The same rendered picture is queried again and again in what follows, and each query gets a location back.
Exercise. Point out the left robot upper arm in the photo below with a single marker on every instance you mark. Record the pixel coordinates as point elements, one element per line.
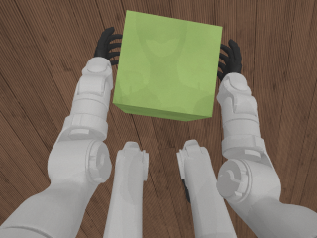
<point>76,168</point>

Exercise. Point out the right robot shin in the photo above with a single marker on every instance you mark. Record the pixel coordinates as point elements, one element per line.
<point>203,150</point>

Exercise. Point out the right robot upper arm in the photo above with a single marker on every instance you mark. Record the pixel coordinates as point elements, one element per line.
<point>253,191</point>

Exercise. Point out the right robot forearm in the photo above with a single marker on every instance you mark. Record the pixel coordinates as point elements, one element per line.
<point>240,121</point>

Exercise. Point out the robot left hand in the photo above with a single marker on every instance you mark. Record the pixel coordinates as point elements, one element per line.
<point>103,46</point>

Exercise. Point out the left robot forearm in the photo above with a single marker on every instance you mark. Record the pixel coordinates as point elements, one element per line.
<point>90,104</point>

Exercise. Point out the carton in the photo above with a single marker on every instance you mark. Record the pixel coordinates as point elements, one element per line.
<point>167,67</point>

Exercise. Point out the right robot thigh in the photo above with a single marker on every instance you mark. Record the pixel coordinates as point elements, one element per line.
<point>211,218</point>

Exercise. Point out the robot right hand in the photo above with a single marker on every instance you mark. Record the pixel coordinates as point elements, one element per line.
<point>232,61</point>

